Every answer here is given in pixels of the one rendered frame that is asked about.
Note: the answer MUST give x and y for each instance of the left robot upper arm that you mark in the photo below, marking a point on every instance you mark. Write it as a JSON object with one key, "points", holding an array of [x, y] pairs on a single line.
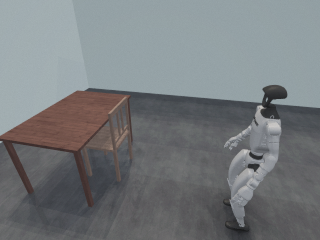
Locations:
{"points": [[273, 132]]}

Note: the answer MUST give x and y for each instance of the chair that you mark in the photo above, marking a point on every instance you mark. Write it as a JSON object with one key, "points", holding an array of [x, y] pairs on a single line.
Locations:
{"points": [[110, 138]]}

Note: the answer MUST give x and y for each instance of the table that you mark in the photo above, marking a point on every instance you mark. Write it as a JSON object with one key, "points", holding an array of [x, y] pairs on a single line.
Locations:
{"points": [[67, 126]]}

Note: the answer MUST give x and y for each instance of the robot foot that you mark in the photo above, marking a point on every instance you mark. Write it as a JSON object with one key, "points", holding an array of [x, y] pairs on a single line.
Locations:
{"points": [[227, 202], [234, 225]]}

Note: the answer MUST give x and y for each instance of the left robot foot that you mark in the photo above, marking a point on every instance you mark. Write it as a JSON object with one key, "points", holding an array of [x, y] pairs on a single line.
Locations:
{"points": [[234, 225]]}

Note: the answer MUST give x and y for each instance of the right robot upper arm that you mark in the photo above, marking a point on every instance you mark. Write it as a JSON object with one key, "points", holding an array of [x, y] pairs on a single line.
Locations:
{"points": [[259, 107]]}

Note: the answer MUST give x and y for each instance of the right robot foot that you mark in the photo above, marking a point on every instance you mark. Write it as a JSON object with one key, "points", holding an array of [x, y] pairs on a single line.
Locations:
{"points": [[227, 202]]}

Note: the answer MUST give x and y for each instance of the right robot forearm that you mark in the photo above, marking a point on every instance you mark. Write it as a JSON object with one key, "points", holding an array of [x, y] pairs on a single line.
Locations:
{"points": [[244, 134]]}

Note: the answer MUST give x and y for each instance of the robot left hand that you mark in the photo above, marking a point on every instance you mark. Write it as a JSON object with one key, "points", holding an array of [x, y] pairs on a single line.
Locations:
{"points": [[244, 192]]}

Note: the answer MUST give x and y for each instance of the robot right hand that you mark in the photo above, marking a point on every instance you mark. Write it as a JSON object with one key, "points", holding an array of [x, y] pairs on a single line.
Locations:
{"points": [[234, 142]]}

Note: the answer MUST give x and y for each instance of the left robot forearm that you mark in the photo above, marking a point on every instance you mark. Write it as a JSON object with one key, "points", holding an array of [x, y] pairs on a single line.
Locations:
{"points": [[261, 172]]}

